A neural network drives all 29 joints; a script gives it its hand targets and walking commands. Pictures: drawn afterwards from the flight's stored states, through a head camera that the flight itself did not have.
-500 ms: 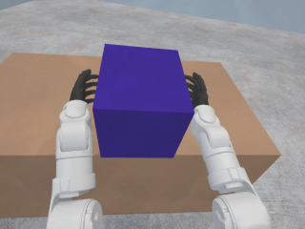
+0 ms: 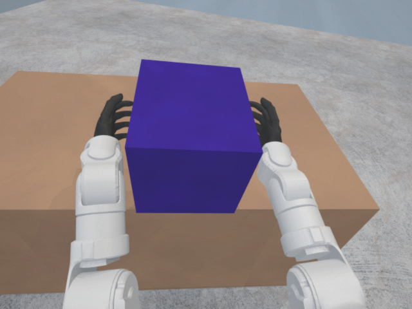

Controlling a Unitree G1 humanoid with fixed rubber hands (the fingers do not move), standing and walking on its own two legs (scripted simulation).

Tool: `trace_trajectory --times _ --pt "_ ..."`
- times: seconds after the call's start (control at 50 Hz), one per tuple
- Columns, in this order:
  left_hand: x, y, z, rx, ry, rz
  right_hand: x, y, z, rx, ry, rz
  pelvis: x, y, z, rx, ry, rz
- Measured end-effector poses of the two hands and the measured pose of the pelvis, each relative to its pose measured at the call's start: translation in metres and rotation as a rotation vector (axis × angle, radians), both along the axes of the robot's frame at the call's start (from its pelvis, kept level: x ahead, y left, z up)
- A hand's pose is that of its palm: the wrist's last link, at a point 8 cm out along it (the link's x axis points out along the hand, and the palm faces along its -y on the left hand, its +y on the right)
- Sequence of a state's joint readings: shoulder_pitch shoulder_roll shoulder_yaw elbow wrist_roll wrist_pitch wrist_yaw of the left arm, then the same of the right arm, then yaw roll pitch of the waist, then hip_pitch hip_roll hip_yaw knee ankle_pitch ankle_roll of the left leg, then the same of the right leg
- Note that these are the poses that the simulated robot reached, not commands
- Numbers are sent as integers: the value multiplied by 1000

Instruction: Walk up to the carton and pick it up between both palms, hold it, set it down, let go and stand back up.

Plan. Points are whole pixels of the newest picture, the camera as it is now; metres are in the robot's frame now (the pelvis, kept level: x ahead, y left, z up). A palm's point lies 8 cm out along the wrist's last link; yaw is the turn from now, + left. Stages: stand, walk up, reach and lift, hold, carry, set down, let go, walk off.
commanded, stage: hold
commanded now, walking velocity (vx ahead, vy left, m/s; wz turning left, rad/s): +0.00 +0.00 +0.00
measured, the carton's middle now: (189, 138) +0.40 +0.01 +0.14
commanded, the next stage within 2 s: set down in 0.78 s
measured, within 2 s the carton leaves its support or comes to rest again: neither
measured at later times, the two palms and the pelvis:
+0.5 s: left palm (107, 137) +0.36 +0.15 +0.19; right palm (268, 140) +0.36 -0.14 +0.18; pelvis +0.00 +0.00 +0.00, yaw +0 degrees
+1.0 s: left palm (105, 134) +0.36 +0.16 +0.19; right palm (267, 139) +0.36 -0.14 +0.18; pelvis +0.00 +0.00 +0.00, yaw +0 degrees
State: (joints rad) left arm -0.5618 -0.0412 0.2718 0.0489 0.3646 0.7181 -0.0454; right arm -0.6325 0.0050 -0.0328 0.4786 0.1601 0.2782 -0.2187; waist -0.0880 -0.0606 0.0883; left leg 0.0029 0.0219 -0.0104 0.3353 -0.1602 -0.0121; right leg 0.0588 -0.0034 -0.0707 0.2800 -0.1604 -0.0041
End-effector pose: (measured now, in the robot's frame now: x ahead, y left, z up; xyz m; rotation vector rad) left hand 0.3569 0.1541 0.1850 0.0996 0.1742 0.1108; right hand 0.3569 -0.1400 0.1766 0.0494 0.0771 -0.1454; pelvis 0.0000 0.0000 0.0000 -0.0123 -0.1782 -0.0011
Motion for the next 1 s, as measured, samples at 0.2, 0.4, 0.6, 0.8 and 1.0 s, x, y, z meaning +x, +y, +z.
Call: trace_trajectory --times 0.2,0.4,0.6,0.8,1.0 --pt "0 0 0 0 0 1 0 0 0 0 0 1 0 0 0 0 -1 0" --pt "0 0 0 0 1 1 0 0 0 0 0 1 0 0 0 0 0 1" --pt "0 0 0 0 0 1 0 0 0 0 -1 0 0 0 0 0 -1 1" --pt "0 0 0 0 0 1 0 0 0 -1 -1 1 0 0 0 0 -1 1" --pt "1 3 5 17 -51 4 3 3 2 -8 -58 7 2 0 0 1 -2 -1"
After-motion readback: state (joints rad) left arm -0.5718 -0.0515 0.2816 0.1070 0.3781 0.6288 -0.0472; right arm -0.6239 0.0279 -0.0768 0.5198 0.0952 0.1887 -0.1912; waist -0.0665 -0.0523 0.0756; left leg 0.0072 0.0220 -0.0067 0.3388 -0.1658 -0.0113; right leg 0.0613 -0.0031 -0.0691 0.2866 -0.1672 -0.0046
